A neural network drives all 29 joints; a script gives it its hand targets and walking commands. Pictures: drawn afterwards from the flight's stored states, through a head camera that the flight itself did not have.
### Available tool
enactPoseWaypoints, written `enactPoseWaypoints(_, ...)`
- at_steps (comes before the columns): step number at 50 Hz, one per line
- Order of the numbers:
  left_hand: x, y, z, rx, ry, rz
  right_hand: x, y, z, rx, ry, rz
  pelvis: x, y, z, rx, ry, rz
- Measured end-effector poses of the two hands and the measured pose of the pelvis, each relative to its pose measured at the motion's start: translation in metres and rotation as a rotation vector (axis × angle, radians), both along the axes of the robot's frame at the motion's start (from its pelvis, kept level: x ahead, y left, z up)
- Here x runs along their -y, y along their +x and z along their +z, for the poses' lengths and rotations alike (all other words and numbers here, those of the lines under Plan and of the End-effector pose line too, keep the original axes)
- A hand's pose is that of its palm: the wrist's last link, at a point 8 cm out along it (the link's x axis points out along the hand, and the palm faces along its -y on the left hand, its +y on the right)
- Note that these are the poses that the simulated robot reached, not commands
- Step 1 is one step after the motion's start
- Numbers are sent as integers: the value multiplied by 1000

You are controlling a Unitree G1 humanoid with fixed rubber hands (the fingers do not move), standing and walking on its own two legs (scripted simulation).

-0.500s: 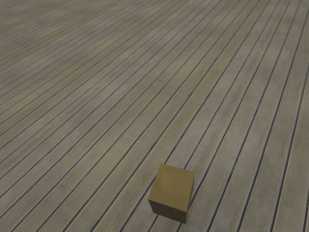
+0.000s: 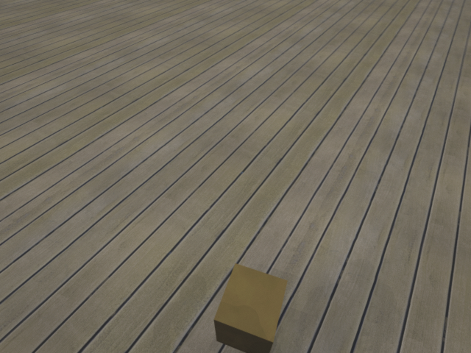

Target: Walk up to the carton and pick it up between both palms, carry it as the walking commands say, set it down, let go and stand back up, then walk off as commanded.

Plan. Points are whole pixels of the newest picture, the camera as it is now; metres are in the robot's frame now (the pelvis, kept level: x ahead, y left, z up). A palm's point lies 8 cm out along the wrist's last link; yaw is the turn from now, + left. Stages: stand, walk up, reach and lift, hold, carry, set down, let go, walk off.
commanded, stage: walk up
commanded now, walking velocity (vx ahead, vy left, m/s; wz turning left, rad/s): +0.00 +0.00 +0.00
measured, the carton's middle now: (250, 312) +0.43 -0.04 -0.66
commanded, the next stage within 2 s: none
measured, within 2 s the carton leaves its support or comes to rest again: neither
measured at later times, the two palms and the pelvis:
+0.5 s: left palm out of the picture +0.00 +0.21 -0.15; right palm out of the picture +0.00 -0.22 -0.15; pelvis +0.02 +0.00 +0.00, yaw +0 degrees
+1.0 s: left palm out of the picture +0.08 +0.34 -0.15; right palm out of the picture +0.07 -0.19 -0.12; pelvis +0.04 +0.07 -0.01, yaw -10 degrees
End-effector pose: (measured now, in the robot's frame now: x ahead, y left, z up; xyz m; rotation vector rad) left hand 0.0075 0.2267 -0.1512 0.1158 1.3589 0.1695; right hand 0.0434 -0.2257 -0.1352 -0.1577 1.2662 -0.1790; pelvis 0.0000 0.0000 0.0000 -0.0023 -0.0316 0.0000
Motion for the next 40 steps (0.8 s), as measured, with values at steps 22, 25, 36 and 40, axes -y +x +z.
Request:
enactPoseWaypoints(22, 16, -10, 3, -62, -3, 15, -5, -45, -11, -148, 37, -35, 4, 14, 0, -9, -1, 6)
enactPoseWaypoints(25, 19, -7, 3, -57, -7, 16, -5, -45, -11, -151, 38, -37, 5, 16, 0, -9, -1, 6)
enactPoseWaypoints(36, -2, -8, 8, -70, 58, 30, 11, -28, -11, -132, -1, -33, -1, 19, -3, -46, 19, -51)
enactPoseWaypoints(40, -42, -15, 19, -119, 126, 3, 17, 6, -3, -23, -45, -42, -19, 22, -3, -70, 33, -104)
